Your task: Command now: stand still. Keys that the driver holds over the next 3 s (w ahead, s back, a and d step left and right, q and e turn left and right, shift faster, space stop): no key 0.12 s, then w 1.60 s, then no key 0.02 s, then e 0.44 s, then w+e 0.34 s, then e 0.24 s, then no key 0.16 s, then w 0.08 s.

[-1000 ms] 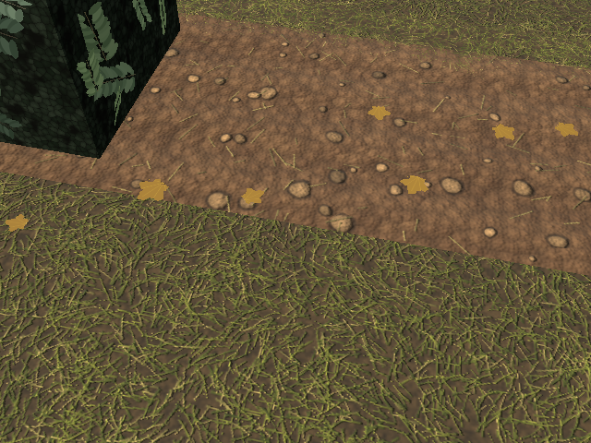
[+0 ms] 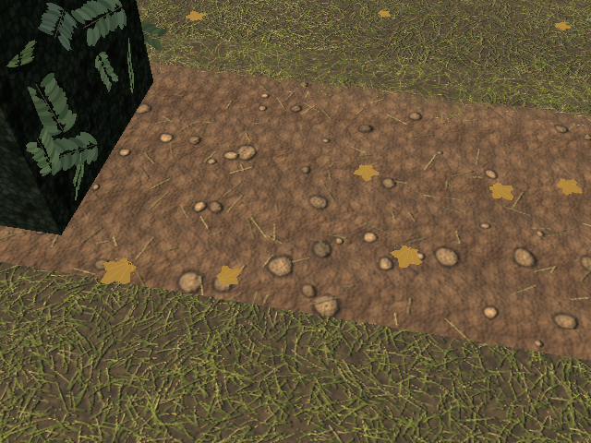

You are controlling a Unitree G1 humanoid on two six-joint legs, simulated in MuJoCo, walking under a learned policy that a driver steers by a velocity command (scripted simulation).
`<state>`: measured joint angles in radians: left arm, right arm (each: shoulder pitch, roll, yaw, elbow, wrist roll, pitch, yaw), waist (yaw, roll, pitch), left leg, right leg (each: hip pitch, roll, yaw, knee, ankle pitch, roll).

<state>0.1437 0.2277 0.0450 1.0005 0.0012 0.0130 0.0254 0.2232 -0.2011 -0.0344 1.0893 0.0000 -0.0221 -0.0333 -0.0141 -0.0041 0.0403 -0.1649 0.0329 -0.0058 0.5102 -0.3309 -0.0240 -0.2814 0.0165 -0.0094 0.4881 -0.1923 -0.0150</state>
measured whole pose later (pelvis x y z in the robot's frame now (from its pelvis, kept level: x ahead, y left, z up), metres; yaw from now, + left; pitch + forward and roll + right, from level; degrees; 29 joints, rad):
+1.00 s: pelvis +0.34 +0.05 +0.00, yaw +0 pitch +0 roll +0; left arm 0.27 0.26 0.05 0.97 -0.03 -0.09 0.01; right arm 0.18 -0.24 -0.05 0.96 0.00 -0.10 0.04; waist -0.01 -0.03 0.04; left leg -0.31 -0.05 0.07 0.44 -0.14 0.07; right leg -0.46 -0.07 0.03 1.19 -0.31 -0.06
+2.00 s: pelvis +0.87 +0.03 -0.01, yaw -5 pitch +3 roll -1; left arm 0.31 0.27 0.06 0.95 -0.02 -0.04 0.02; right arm 0.00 -0.24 -0.04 0.83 -0.02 -0.08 0.00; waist 0.06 -0.01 0.05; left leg -0.50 0.03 0.04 0.52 -0.07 0.02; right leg -0.31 0.03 0.05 1.04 -0.60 0.02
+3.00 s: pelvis +1.12 -0.06 +0.00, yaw -36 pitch +2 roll +1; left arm 0.24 0.31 0.08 0.74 -0.01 0.02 0.05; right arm 0.07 -0.25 -0.05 0.86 -0.02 -0.04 0.02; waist 0.00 -0.03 0.05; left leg -0.35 -0.02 0.03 0.42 -0.11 0.04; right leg -0.46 -0.01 0.07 1.02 -0.50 0.05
